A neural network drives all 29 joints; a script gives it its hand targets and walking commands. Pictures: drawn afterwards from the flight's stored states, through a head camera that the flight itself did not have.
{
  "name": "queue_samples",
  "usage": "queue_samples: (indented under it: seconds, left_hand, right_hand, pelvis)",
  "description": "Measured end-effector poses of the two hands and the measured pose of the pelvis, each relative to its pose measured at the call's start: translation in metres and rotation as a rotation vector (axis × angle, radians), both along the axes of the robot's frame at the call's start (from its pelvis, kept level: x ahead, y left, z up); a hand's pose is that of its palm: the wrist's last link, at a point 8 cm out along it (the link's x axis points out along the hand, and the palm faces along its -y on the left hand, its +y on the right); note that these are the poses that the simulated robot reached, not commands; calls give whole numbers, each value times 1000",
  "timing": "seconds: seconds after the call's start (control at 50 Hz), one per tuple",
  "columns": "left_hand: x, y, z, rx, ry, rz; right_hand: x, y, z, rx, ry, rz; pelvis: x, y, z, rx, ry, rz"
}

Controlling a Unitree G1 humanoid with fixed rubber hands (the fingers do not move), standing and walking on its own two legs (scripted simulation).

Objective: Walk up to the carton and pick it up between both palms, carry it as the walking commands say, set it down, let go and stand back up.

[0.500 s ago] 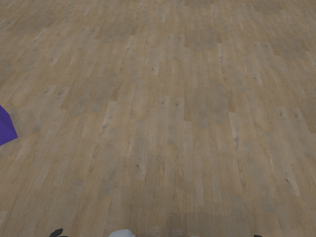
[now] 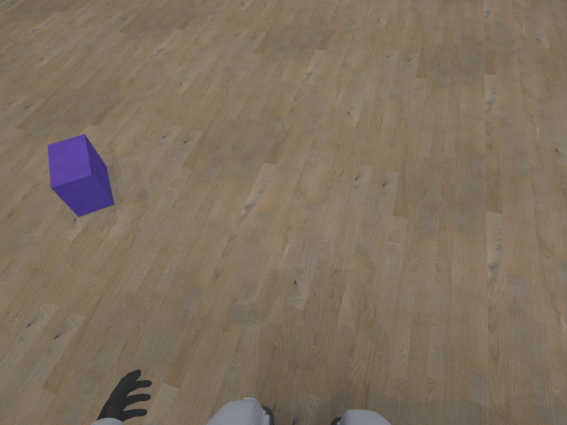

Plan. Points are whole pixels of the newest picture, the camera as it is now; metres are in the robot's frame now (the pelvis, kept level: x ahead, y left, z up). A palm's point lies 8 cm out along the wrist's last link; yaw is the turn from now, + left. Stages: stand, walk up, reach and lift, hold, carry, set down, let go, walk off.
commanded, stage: walk up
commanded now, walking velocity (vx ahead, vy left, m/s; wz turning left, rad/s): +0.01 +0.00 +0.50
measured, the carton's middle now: (81, 175) +1.11 +0.88 -0.66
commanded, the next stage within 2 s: none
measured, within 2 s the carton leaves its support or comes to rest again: neither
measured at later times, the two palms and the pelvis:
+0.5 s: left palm out of the picture -0.06 +0.37 -0.14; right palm (373, 373) +0.18 -0.12 -0.11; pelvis +0.03 +0.10 +0.01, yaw +19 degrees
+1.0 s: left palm (24, 309) +0.32 +0.48 -0.14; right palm (298, 280) +0.35 -0.02 -0.14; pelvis +0.31 +0.23 -0.01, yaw +33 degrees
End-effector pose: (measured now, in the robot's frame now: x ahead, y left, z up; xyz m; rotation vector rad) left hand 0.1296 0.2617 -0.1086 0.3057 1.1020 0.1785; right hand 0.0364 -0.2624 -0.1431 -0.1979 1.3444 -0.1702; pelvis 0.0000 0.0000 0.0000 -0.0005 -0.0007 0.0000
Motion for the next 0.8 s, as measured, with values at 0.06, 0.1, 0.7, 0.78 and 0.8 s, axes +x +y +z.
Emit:
queue_samples:
  seconds: [0.06, 0.1, 0.7, 0.78, 0.8]
  left_hand:
    - [-22, -7, 4, -13, 11, 41]
    - [-37, -9, 5, -25, 21, 73]
    - [-25, 175, -12, -135, -1, 388]
    - [65, 193, -18, -157, -94, 356]
    - [89, 197, -20, -162, -117, 346]
  right_hand:
    - [14, -7, 6, 0, -27, 32]
    - [24, -9, 14, 3, -43, 55]
    - [131, 197, 27, 14, 79, 367]
    - [140, 202, 24, -21, 180, 330]
    - [145, 202, 22, -33, 209, 322]
  pelvis:
    - [-4, -5, 5, 9, -29, 55]
    - [-4, -7, 10, 23, -34, 88]
    - [114, 159, 11, -75, 23, 447]
    - [163, 177, 1, -70, 28, 484]
    - [176, 182, -3, -69, 30, 488]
